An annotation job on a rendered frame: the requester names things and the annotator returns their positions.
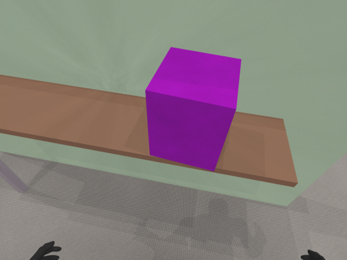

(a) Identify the carton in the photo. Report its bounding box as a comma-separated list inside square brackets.
[145, 47, 241, 171]

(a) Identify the table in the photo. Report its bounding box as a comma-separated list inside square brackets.
[0, 75, 298, 193]

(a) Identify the robot left hand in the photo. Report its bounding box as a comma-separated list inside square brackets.
[30, 241, 61, 260]

